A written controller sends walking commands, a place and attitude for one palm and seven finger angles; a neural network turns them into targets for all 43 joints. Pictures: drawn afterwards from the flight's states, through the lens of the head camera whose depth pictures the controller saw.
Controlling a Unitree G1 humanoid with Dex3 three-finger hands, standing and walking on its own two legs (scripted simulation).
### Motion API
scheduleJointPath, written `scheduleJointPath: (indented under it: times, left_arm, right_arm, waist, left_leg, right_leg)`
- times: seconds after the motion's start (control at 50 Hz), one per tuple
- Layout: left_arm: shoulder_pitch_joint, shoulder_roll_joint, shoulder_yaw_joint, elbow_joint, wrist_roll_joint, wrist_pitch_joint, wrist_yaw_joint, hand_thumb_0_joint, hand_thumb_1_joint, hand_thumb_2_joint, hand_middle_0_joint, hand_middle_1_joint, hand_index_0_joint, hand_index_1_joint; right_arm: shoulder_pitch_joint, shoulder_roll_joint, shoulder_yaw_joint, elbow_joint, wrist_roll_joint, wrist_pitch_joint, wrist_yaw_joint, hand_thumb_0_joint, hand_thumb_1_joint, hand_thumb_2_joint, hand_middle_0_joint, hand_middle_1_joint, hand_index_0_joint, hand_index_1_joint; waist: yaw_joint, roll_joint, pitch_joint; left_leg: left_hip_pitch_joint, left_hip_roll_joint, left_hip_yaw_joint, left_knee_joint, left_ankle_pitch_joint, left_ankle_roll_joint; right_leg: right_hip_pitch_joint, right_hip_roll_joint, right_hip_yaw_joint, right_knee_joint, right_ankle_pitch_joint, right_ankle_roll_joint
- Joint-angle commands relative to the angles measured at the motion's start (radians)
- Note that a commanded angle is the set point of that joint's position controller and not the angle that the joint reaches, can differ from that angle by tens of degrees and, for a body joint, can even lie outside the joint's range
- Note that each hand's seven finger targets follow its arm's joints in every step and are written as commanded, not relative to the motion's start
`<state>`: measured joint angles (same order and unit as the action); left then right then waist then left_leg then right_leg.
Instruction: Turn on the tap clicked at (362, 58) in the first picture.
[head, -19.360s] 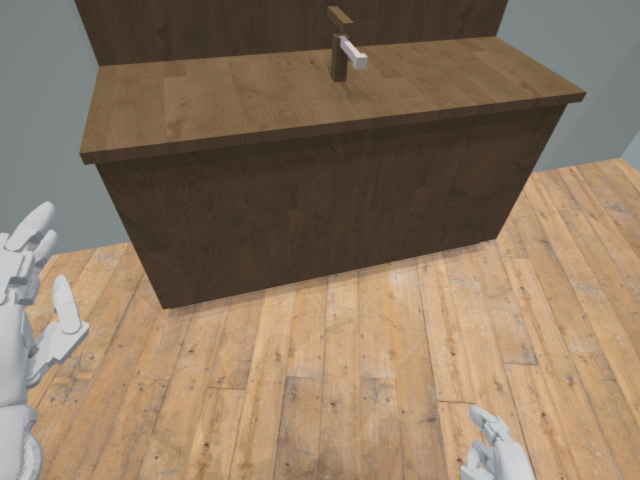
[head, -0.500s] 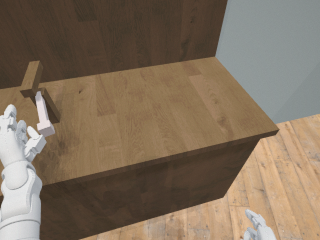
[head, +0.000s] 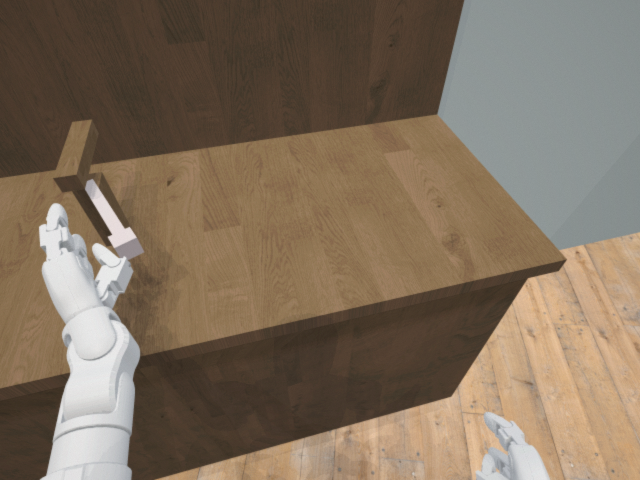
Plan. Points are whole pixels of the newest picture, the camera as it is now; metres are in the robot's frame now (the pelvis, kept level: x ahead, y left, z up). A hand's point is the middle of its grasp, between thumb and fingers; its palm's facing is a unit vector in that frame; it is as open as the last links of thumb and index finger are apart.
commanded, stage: push the lever round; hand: left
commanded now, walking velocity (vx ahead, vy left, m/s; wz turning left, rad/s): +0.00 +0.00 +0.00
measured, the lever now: (126, 244) +0.36 +0.28 +0.11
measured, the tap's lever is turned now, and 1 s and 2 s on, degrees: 24 53 76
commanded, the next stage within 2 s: lift the hand up off the lever in 1.78 s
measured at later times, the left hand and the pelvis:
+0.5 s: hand (160, 251) +0.35 +0.23 +0.11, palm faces +0.72 -0.69 -0.04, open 7.6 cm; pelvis +0.00 +0.00 +0.00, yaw +0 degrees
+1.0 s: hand (186, 229) +0.39 +0.21 +0.11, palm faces +0.79 -0.61 -0.05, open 7.7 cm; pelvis +0.00 -0.02 +0.00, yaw +0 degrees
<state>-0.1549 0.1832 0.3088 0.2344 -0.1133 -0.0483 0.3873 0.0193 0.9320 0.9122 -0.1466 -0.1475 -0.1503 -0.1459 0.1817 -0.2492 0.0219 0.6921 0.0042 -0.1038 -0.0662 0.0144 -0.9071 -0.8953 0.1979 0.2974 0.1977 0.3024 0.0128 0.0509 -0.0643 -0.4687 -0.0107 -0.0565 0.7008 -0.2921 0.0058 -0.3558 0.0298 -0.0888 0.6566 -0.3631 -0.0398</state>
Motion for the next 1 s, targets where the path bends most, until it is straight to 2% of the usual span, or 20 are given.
scheduleJointPath:
  times: [0.0, 0.02, 0.1, 0.12, 0.18, 0.22, 0.28, 0.32, 0.38, 0.42, 0.46, 0.56, 0.62, 0.68, 0.72, 0.78, 0.82, 0.86, 0.92, 0.98]
  left_arm:
    - [-0.361, 0.158, -0.017, -0.244, 0.039, -0.048, 0.055, 0.0, 0.9, 0.9, -0.15, -0.15, -0.15, -0.15]
    - [-0.347, 0.18, 0.004, -0.243, 0.052, -0.039, 0.071, 0.0, 0.9, 0.9, -0.15, -0.15, -0.15, -0.15]
    - [-0.353, 0.117, -0.046, -0.237, 0.073, -0.002, 0.124, 0.0, 0.9, 0.9, -0.15, -0.15, -0.15, -0.15]
    - [-0.349, 0.147, -0.01, -0.222, 0.08, 0.008, 0.139, 0.0, 0.9, 0.9, -0.15, -0.15, -0.15, -0.15]
    - [-0.365, 0.089, -0.059, -0.246, 0.085, 0.018, 0.166, 0.0, 0.9, 0.9, -0.15, -0.15, -0.15, -0.15]
    - [-0.346, 0.107, -0.031, -0.23, 0.093, 0.027, 0.184, 0.0, 0.9, 0.9, -0.15, -0.15, -0.15, -0.15]
    - [-0.373, 0.044, -0.093, -0.243, 0.104, 0.028, 0.203, 0.0, 0.9, 0.9, -0.15, -0.15, -0.15, -0.15]
    - [-0.383, 0.068, -0.066, -0.241, 0.109, 0.031, 0.218, 0.0, 0.9, 0.9, -0.15, -0.15, -0.15, -0.15]
    - [-0.429, 0.018, -0.116, -0.247, 0.115, 0.031, 0.235, 0.0, 0.9, 0.9, -0.15, -0.15, -0.15, -0.15]
    - [-0.443, 0.039, -0.094, -0.235, 0.123, 0.037, 0.249, 0.0, 0.9, 0.9, -0.15, -0.15, -0.15, -0.15]
    - [-0.479, 0.005, -0.127, -0.224, 0.127, 0.039, 0.26, 0.0, 0.9, 0.9, -0.15, -0.15, -0.15, -0.15]
    - [-0.546, 0.038, -0.079, -0.14, 0.128, 0.052, 0.292, 0.0, 0.9, 0.9, -0.15, -0.15, -0.15, -0.15]
    - [-0.557, 0.043, -0.06, -0.109, 0.139, 0.056, 0.31, 0.0, 0.9, 0.9, -0.15, -0.15, -0.15, -0.15]
    - [-0.598, 0.008, -0.087, -0.072, 0.146, 0.055, 0.328, 0.0, 0.9, 0.9, -0.15, -0.15, -0.15, -0.15]
    - [-0.609, 0.058, -0.027, -0.037, 0.15, 0.057, 0.345, 0.0, 0.9, 0.9, -0.15, -0.15, -0.15, -0.15]
    - [-0.639, 0.006, -0.071, -0.031, 0.156, 0.049, 0.358, 0.0, 0.9, 0.9, -0.15, -0.15, -0.15, -0.15]
    - [-0.643, 0.035, -0.032, -0.002, 0.162, 0.048, 0.371, 0.0, 0.9, 0.9, -0.15, -0.15, -0.15, -0.15]
    - [-0.674, 0.014, -0.052, 0.028, 0.161, 0.048, 0.378, 0.0, 0.9, 0.9, -0.15, -0.15, -0.15, -0.15]
    - [-0.739, 0.045, -0.022, 0.039, 0.175, 0.043, 0.396, 0.0, 0.9, 0.9, -0.15, -0.15, -0.15, -0.15]
    - [-0.757, -0.002, -0.057, 0.055, 0.182, 0.042, 0.409, 0.0, 0.9, 0.9, -0.15, -0.15, -0.15, -0.15]
  right_arm:
    - [-0.11, -0.124, -0.046, -0.146, -0.004, -0.038, -0.009, 0.0, -0.9, -0.9, 0.2, 0.3, 0.2, 0.3]
    - [-0.11, -0.124, -0.046, -0.142, -0.006, -0.032, -0.009, 0.0, -0.9, -0.9, 0.2, 0.3, 0.2, 0.3]
    - [-0.117, -0.115, -0.045, -0.151, -0.012, -0.014, 0.003, 0.0, -0.9, -0.9, 0.2, 0.3, 0.2, 0.3]
    - [-0.116, -0.119, -0.047, -0.142, -0.014, -0.005, 0.002, 0.0, -0.9, -0.9, 0.2, 0.3, 0.2, 0.3]
    - [-0.122, -0.111, -0.048, -0.156, -0.017, 0.008, 0.007, 0.0, -0.9, -0.9, 0.2, 0.3, 0.2, 0.3]
    - [-0.125, -0.112, -0.05, -0.149, -0.02, 0.018, 0.008, 0.0, -0.9, -0.9, 0.2, 0.3, 0.2, 0.3]
    - [-0.126, -0.105, -0.05, -0.152, -0.023, 0.023, 0.017, 0.0, -0.9, -0.9, 0.2, 0.3, 0.2, 0.3]
    - [-0.128, -0.108, -0.054, -0.144, -0.026, 0.03, 0.015, 0.0, -0.9, -0.9, 0.2, 0.3, 0.2, 0.3]
    - [-0.138, -0.101, -0.053, -0.141, -0.027, 0.033, 0.017, 0.0, -0.9, -0.9, 0.2, 0.3, 0.2, 0.3]
    - [-0.142, -0.102, -0.053, -0.131, -0.028, 0.038, 0.016, 0.0, -0.9, -0.9, 0.2, 0.3, 0.2, 0.3]
    - [-0.146, -0.096, -0.054, -0.13, -0.029, 0.037, 0.018, 0.0, -0.9, -0.9, 0.2, 0.3, 0.2, 0.3]
    - [-0.147, -0.094, -0.054, -0.111, -0.029, 0.049, 0.015, 0.0, -0.9, -0.9, 0.2, 0.3, 0.2, 0.3]
    - [-0.143, -0.091, -0.058, -0.102, -0.034, 0.054, 0.017, 0.0, -0.9, -0.9, 0.2, 0.3, 0.2, 0.3]
    - [-0.137, -0.086, -0.057, -0.101, -0.039, 0.054, 0.025, 0.0, -0.9, -0.9, 0.2, 0.3, 0.2, 0.3]
    - [-0.128, -0.089, -0.061, -0.09, -0.041, 0.059, 0.025, 0.0, -0.9, -0.9, 0.2, 0.3, 0.2, 0.3]
    - [-0.126, -0.083, -0.064, -0.099, -0.044, 0.055, 0.034, 0.0, -0.9, -0.9, 0.2, 0.3, 0.2, 0.3]
    - [-0.118, -0.088, -0.068, -0.088, -0.047, 0.058, 0.037, 0.0, -0.9, -0.9, 0.2, 0.3, 0.2, 0.3]
    - [-0.117, -0.086, -0.067, -0.091, -0.045, 0.057, 0.041, 0.0, -0.9, -0.9, 0.2, 0.3, 0.2, 0.3]
    - [-0.112, -0.089, -0.071, -0.078, -0.046, 0.057, 0.042, 0.0, -0.9, -0.9, 0.2, 0.3, 0.2, 0.3]
    - [-0.103, -0.084, -0.073, -0.079, -0.052, 0.052, 0.051, 0.0, -0.9, -0.9, 0.2, 0.3, 0.2, 0.3]
  waist:
    - [-0.019, 0.003, -0.222]
    - [-0.009, 0.009, -0.228]
    - [-0.009, 0.018, -0.228]
    - [-0.007, 0.004, -0.228]
    - [-0.01, -0.016, -0.251]
    - [-0.002, -0.011, -0.237]
    - [-0.013, -0.015, -0.236]
    - [-0.012, -0.018, -0.232]
    - [-0.024, -0.005, -0.23]
    - [-0.017, 0.009, -0.222]
    - [-0.026, -0.004, -0.226]
    - [-0.029, -0.055, -0.221]
    - [-0.017, -0.012, -0.247]
    - [-0.031, -0.032, -0.26]
    - [-0.023, -0.033, -0.258]
    - [-0.029, -0.039, -0.283]
    - [-0.024, -0.045, -0.282]
    - [-0.036, -0.076, -0.268]
    - [-0.037, -0.036, -0.264]
    - [-0.044, -0.037, -0.298]
  left_leg:
    - [0.19, -0.005, -0.029, -0.099, 0.108, 0.015]
    - [0.185, -0.003, -0.035, -0.105, 0.111, 0.011]
    - [0.189, -0.001, -0.031, -0.098, 0.153, 0.007]
    - [0.186, -0.001, -0.031, -0.099, 0.155, 0.007]
    - [0.195, 0.001, -0.022, -0.088, 0.194, 0.006]
    - [0.19, 0.003, -0.025, -0.094, 0.197, 0.004]
    - [0.204, 0.005, -0.023, -0.086, 0.217, 0.003]
    - [0.2, 0.006, -0.025, -0.087, 0.212, 0.003]
    - [0.209, 0.005, -0.019, -0.084, 0.208, 0.003]
    - [0.202, 0.004, -0.024, -0.094, 0.188, -0.001]
    - [0.206, 0.004, -0.021, -0.089, 0.19, 0.002]
    - [0.172, 0.0, -0.017, -0.092, 0.148, 0.007]
    - [0.171, -0.004, -0.012, -0.09, 0.161, 0.004]
    - [0.168, -0.005, -0.008, -0.073, 0.174, 0.007]
    - [0.149, -0.005, -0.008, -0.075, 0.167, 0.007]
    - [0.151, -0.005, 0.0, -0.059, 0.191, 0.009]
    - [0.142, -0.004, -0.001, -0.059, 0.2, 0.009]
    - [0.125, -0.004, 0.004, -0.055, 0.179, 0.012]
    - [0.123, -0.003, 0.001, -0.059, 0.158, 0.011]
    - [0.132, -0.005, 0.009, -0.043, 0.186, 0.013]
  right_leg:
    - [-0.012, -0.014, 0.046, -0.12, 0.183, 0.009]
    - [-0.001, -0.014, 0.045, -0.116, 0.18, 0.006]
    - [0.006, -0.015, 0.04, -0.112, 0.209, 0.004]
    - [0.012, -0.014, 0.04, -0.116, 0.21, 0.004]
    - [0.029, -0.016, 0.037, -0.112, 0.243, 0.004]
    - [0.029, -0.015, 0.036, -0.115, 0.238, 0.002]
    - [0.022, -0.016, 0.032, -0.111, 0.252, 0.001]
    - [0.022, -0.016, 0.035, -0.117, 0.247, 0.0]
    - [0.013, -0.02, 0.037, -0.12, 0.245, 0.0]
    - [0.01, -0.019, 0.037, -0.123, 0.221, -0.003]
    - [0.008, -0.021, 0.037, -0.122, 0.225, -0.001]
    - [0.013, -0.025, 0.044, -0.14, 0.194, 0.004]
    - [0.021, -0.026, 0.046, -0.137, 0.206, 0.001]
    - [0.014, -0.028, 0.043, -0.131, 0.225, 0.005]
    - [0.021, -0.028, 0.047, -0.137, 0.22, 0.005]
    - [0.024, -0.032, 0.047, -0.126, 0.257, 0.008]
    - [0.023, -0.031, 0.044, -0.124, 0.265, 0.008]
    - [0.014, -0.035, 0.047, -0.129, 0.253, 0.014]
    - [-0.003, -0.032, 0.049, -0.133, 0.216, 0.009]
    - [-0.002, -0.034, 0.046, -0.121, 0.254, 0.011]
